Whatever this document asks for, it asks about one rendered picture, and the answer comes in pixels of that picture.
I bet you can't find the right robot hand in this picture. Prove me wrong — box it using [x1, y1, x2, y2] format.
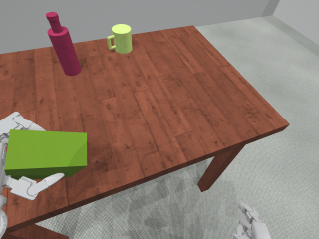
[233, 201, 272, 239]

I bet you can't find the left robot hand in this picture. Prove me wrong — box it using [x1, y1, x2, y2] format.
[0, 112, 65, 201]

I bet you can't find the sponge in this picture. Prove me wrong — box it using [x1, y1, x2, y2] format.
[4, 129, 87, 180]

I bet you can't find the table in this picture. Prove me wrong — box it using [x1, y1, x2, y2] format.
[0, 25, 289, 239]

